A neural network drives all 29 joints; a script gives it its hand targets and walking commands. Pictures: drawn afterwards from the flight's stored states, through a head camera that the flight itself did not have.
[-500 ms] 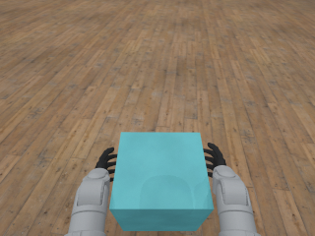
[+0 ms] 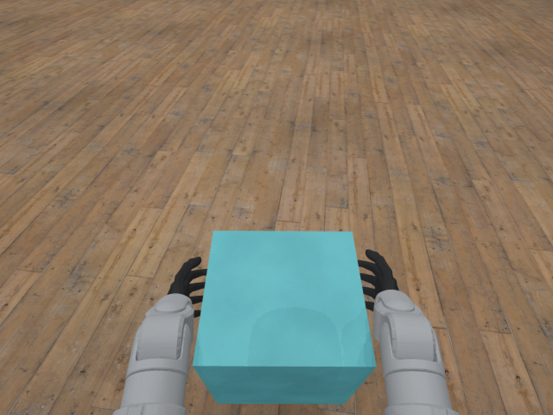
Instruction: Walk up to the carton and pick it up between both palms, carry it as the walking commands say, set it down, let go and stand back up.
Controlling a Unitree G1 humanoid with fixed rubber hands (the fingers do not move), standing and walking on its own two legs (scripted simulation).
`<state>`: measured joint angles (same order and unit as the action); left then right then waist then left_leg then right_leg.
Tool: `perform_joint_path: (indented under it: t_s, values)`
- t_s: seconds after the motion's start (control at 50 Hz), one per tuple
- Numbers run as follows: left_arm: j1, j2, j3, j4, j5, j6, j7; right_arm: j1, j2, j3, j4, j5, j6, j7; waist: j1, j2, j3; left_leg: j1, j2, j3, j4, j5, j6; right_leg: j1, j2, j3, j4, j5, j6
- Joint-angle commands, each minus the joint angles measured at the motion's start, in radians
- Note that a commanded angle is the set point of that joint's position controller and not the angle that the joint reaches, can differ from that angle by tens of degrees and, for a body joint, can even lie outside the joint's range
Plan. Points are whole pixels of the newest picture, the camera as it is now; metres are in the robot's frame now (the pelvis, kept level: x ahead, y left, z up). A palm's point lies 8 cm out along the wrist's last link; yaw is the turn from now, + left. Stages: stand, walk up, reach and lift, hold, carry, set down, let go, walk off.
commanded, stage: hold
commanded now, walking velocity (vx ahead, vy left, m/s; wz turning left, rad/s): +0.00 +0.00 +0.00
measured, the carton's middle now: (281, 321) +0.28 +0.00 -0.03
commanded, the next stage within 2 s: carry in 0.06 s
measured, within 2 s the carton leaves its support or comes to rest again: neither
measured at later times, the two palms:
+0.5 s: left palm (252, 251) +0.34 +0.04 +0.08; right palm (468, 291) +0.26 -0.25 +0.09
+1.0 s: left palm (309, 275) +0.31 -0.04 +0.06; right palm (549, 388) +0.15 -0.30 +0.07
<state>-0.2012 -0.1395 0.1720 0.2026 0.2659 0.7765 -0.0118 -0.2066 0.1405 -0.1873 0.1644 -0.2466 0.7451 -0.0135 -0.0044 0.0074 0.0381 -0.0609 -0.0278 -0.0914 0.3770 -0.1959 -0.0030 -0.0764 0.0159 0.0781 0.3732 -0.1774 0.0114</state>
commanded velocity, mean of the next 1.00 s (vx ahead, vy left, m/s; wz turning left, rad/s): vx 0.00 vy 0.00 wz -0.59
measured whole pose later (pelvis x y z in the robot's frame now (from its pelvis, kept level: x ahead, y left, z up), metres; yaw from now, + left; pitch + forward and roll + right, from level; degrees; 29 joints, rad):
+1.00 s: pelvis -0.09 +0.01 -0.02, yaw -33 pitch +5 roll -2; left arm -0.64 -0.04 0.22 -0.01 0.05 1.22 0.12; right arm -0.57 0.08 -0.27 -0.12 -0.08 1.17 -0.14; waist 0.05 0.01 0.09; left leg -0.51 0.14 0.11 0.94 -0.53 -0.09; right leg -0.40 0.02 -0.09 0.58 -0.27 -0.03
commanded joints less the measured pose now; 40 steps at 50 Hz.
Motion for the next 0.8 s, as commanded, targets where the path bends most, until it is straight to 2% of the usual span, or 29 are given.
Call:
perform_joint_path:
  t_s: [0.0, 0.02, 0.04, 0.06, 0.08, 0.14, 0.16, 0.18, 0.2, 0.22, 0.24, 0.26, 0.28, 0.3, 0.32, 0.34, 0.36, 0.4, 0.48, 0.54, 0.56, 0.58, 0.6, 0.62, 0.64, 0.66, 0.68, 0.74, 0.78]
  values:
    - [-0.586, -0.911, -0.57, -0.151, -0.296, -0.083, -0.235, -0.505, 0.919, 0.572, -0.074, 0.264, -0.031, 0.261, -0.006, -0.02, -0.314, 0.028, -0.057, -0.008, -0.055, 0.116, 0.016, 0.09, 0.07, -0.001, -0.037, 0.122, -0.011]
    - [-0.568, -0.9, -0.567, -0.162, -0.288, -0.087, -0.236, -0.507, 0.921, 0.572, -0.084, 0.262, -0.033, 0.259, -0.002, -0.025, -0.303, 0.03, -0.059, -0.008, -0.052, 0.135, 0.018, 0.078, 0.068, -0.001, -0.04, 0.129, -0.009]
    - [-0.645, -0.889, -0.605, -0.217, -0.314, -0.075, -0.231, -0.544, 0.898, 0.575, -0.126, 0.28, -0.021, 0.259, -0.009, -0.049, -0.362, -0.028, 0.142, -0.006, 0.09, 0.102, 0.025, -0.102, -0.154, 0.023, 0.046, 0.174, -0.022]
    - [-0.674, -0.889, -0.627, -0.252, -0.349, -0.072, -0.228, -0.535, 0.91, 0.604, -0.14, 0.298, -0.015, 0.258, -0.005, -0.082, -0.345, -0.064, 0.124, -0.001, 0.105, -0.011, 0.026, -0.148, -0.143, 0.064, 0.038, 0.112, -0.032]
    - [-0.655, -0.888, -0.619, -0.237, -0.344, -0.05, -0.223, -0.528, 0.914, 0.606, -0.13, 0.297, 0.004, 0.251, -0.006, -0.057, -0.365, -0.068, 0.144, -0.01, 0.134, -0.007, 0.038, -0.186, -0.149, 0.074, 0.084, 0.144, -0.04]
    - [-0.649, -0.879, -0.691, -0.308, -0.412, 0.013, -0.209, -0.503, 0.896, 0.658, -0.195, 0.337, 0.053, 0.225, -0.008, 0.086, -0.446, -0.008, 0.271, -0.113, 0.128, 0.14, 0.11, -0.346, -0.065, 0.014, 0.312, 0.131, -0.02]
    - [-0.741, -0.867, -0.711, -0.341, -0.447, 0.031, -0.203, -0.577, 0.877, 0.674, -0.229, 0.357, 0.071, 0.213, -0.006, 0.132, -0.449, -0.024, 0.322, -0.152, 0.122, 0.203, 0.158, -0.398, -0.039, -0.014, 0.385, 0.026, -0.016]
    - [-0.817, -0.86, -0.749, -0.385, -0.489, 0.05, -0.197, -0.609, 0.866, 0.686, -0.24, 0.371, 0.091, 0.2, 0.001, 0.182, -0.462, -0.031, 0.37, -0.176, 0.126, 0.335, 0.196, -0.416, -0.028, -0.031, 0.427, -0.176, -0.017]
    - [-0.846, -0.862, -0.752, -0.347, -0.512, 0.082, -0.195, -0.647, 0.843, 0.685, -0.218, 0.369, 0.122, 0.188, 0.004, 0.193, -0.445, -0.081, 0.388, -0.154, 0.143, 0.376, 0.196, -0.4, -0.045, -0.046, 0.397, -0.262, -0.024]
    - [-0.821, -0.863, -0.761, -0.35, -0.533, 0.11, -0.193, -0.618, 0.84, 0.696, -0.225, 0.38, 0.15, 0.175, 0.011, 0.177, -0.444, -0.145, 0.365, -0.109, 0.17, 0.362, 0.172, -0.347, -0.046, -0.057, 0.325, -0.245, -0.036]
    - [-0.945, -0.867, -0.796, -0.418, -0.601, 0.128, -0.188, -0.696, 0.836, 0.719, -0.259, 0.417, 0.177, 0.163, 0.015, 0.144, -0.446, -0.21, 0.324, -0.04, 0.209, 0.29, 0.127, -0.284, -0.023, -0.061, 0.258, -0.174, -0.05]
    - [-1.008, -0.87, -0.82, -0.456, -0.651, 0.156, -0.183, -0.769, 0.813, 0.741, -0.323, 0.456, 0.2, 0.147, 0.015, 0.064, -0.482, -0.266, 0.255, 0.043, 0.325, 0.174, 0.059, -0.19, -0.055, 0.021, 0.145, -0.004, -0.065]
    - [-0.996, -0.825, -0.79, -0.411, -0.653, 0.192, -0.168, -0.826, 0.786, 0.748, -0.343, 0.49, 0.238, 0.134, 0.017, -0.158, -0.494, -0.433, 0.129, 0.137, 0.512, -0.069, -0.03, -0.095, -0.22, 0.312, 0.066, 0.213, -0.117]
    - [-1.0, -0.81, -0.771, -0.382, -0.65, 0.223, -0.157, -0.873, 0.768, 0.757, -0.343, 0.515, 0.272, 0.132, 0.019, -0.295, -0.458, -0.548, 0.05, 0.143, 0.637, -0.411, -0.065, -0.085, -0.367, 0.538, -0.003, 0.317, -0.193]
    - [-0.957, -0.821, -0.75, -0.351, -0.65, 0.259, -0.148, -0.938, 0.779, 0.768, -0.364, 0.564, 0.303, 0.129, 0.023, -0.233, -0.47, -0.533, 0.067, 0.062, 0.661, -0.426, -0.05, -0.075, -0.346, 0.502, 0.001, 0.252, -0.205]
    - [-1.06, -0.8, -0.753, -0.394, -0.678, 0.289, -0.14, -1.008, 0.787, 0.772, -0.338, 0.597, 0.331, 0.128, 0.018, -0.139, -0.456, -0.556, 0.071, 0.055, 0.677, -0.384, -0.044, -0.064, -0.321, 0.434, 0.01, 0.184, -0.177]
    - [-1.04, -0.808, -0.726, -0.379, -0.675, 0.314, -0.131, -1.007, 0.811, 0.768, -0.318, 0.614, 0.355, 0.131, 0.017, -0.115, -0.493, -0.556, 0.065, 0.057, 0.676, -0.35, -0.047, -0.049, -0.303, 0.4, 0.031, 0.188, -0.165]
    - [-1.122, -0.811, -0.679, -0.392, -0.68, 0.348, -0.111, -1.107, 0.844, 0.743, -0.316, 0.664, 0.385, 0.132, 0.02, -0.132, -0.536, -0.505, 0.056, 0.094, 0.601, -0.279, -0.05, -0.044, -0.237, 0.281, 0.069, 0.251, -0.139]
    - [-1.158, -0.814, -0.583, -0.386, -0.642, 0.411, -0.086, -1.152, 0.921, 0.663, -0.223, 0.698, 0.451, 0.139, 0.033, -0.192, -0.589, -0.383, 0.004, 0.121, 0.415, -0.3, -0.043, -0.038, -0.221, 0.267, 0.051, 0.238, -0.133]
    - [-1.12, -0.834, -0.539, -0.354, -0.613, 0.437, -0.082, -1.113, 0.971, 0.63, -0.189, 0.685, 0.476, 0.135, 0.026, -0.226, -0.628, -0.236, -0.005, 0.153, 0.226, -0.262, -0.039, -0.048, -0.183, 0.239, 0.09, 0.39, -0.099]
    - [-1.133, -0.844, -0.551, -0.338, -0.61, 0.442, -0.081, -1.109, 0.979, 0.62, -0.175, 0.677, 0.476, 0.134, 0.012, -0.173, -0.637, -0.121, 0.029, 0.156, 0.098, -0.166, -0.032, -0.094, -0.167, 0.196, 0.135, 0.421, -0.081]
    - [-1.163, -0.853, -0.565, -0.341, -0.61, 0.446, -0.08, -1.098, 0.978, 0.612, -0.158, 0.671, 0.475, 0.139, -0.003, -0.08, -0.663, 0.036, 0.137, 0.048, 0.025, -0.068, 0.006, -0.219, -0.108, 0.139, 0.227, 0.3, -0.046]
    - [-1.156, -0.871, -0.572, -0.333, -0.601, 0.446, -0.081, -1.11, 0.962, 0.611, -0.171, 0.665, 0.47, 0.142, -0.003, 0.078, -0.636, 0.156, 0.317, -0.099, 0.018, 0.227, 0.085, -0.421, -0.021, 0.044, 0.329, 0.029, 0.004]
    - [-1.209, -0.891, -0.589, -0.386, -0.617, 0.443, -0.083, -1.118, 0.966, 0.607, -0.203, 0.659, 0.46, 0.142, -0.006, 0.273, -0.622, 0.194, 0.518, -0.213, 0.082, 0.544, 0.206, -0.604, 0.014, -0.1, 0.496, -0.353, 0.038]
    - [-1.271, -0.901, -0.616, -0.422, -0.636, 0.437, -0.089, -1.14, 0.97, 0.618, -0.229, 0.663, 0.45, 0.14, -0.006, 0.233, -0.555, 0.107, 0.521, -0.165, 0.088, 0.622, 0.216, -0.583, -0.069, -0.09, 0.591, -0.373, 0.034]
    - [-1.277, -0.925, -0.627, -0.39, -0.646, 0.437, -0.092, -1.216, 0.972, 0.627, -0.288, 0.67, 0.449, 0.137, -0.001, 0.136, -0.504, 0.12, 0.452, -0.109, 0.099, 0.73, 0.18, -0.584, -0.041, -0.122, 0.628, -0.325, 0.029]
    - [-1.322, -0.949, -0.651, -0.419, -0.678, 0.43, -0.098, -1.231, 0.959, 0.626, -0.323, 0.657, 0.445, 0.132, -0.003, 0.115, -0.495, 0.13, 0.415, -0.031, 0.125, 0.8, 0.15, -0.584, -0.044, -0.131, 0.626, -0.264, 0.031]
    - [-1.285, -0.938, -0.679, -0.436, -0.708, 0.421, -0.097, -1.199, 0.897, 0.621, -0.384, 0.63, 0.442, 0.115, -0.004, 0.185, -0.549, 0.189, 0.34, 0.121, 0.204, 0.825, 0.104, -0.52, -0.021, -0.185, 0.508, -0.185, 0.027]
    - [-1.235, -0.939, -0.688, -0.41, -0.711, 0.428, -0.097, -1.129, 0.866, 0.6, -0.377, 0.592, 0.45, 0.111, -0.012, 0.218, -0.589, 0.25, 0.334, 0.153, 0.245, 0.877, 0.091, -0.488, 0.004, -0.221, 0.403, -0.186, 0.033]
